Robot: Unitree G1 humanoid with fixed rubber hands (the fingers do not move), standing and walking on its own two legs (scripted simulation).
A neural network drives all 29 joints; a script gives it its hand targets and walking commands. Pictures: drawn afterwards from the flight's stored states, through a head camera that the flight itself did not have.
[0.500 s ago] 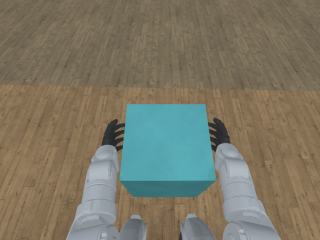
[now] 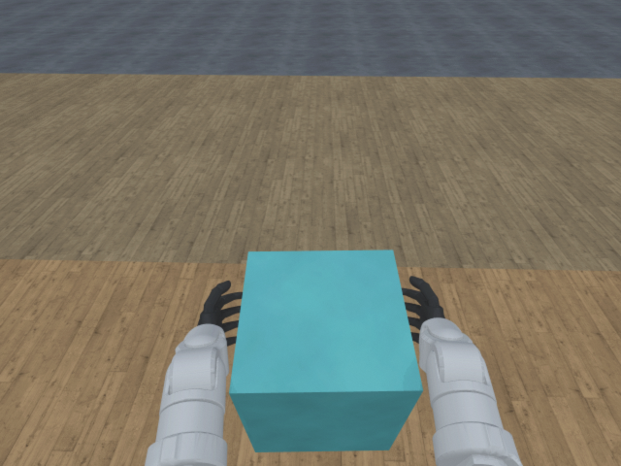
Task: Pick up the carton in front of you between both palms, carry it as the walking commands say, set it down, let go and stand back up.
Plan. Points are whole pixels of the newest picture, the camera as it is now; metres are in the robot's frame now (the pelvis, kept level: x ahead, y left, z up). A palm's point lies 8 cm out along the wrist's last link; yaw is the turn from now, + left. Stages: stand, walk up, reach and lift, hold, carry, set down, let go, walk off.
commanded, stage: reach and lift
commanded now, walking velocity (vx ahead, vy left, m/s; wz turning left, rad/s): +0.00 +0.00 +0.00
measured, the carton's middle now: (321, 355) +0.30 +0.00 -0.04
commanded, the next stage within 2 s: hold in 0.92 s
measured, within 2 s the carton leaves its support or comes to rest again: neither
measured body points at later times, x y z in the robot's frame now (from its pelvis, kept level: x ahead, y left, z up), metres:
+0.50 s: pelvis +0.00 +0.00 +0.01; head -0.02 +0.00 +0.45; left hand +0.31 +0.15 +0.03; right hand +0.31 -0.15 +0.03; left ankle +0.02 +0.13 -0.74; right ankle +0.02 -0.12 -0.74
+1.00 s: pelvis +0.01 +0.00 +0.01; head -0.02 +0.00 +0.46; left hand +0.31 +0.15 +0.04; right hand +0.31 -0.15 +0.04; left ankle +0.02 +0.13 -0.74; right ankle +0.02 -0.12 -0.74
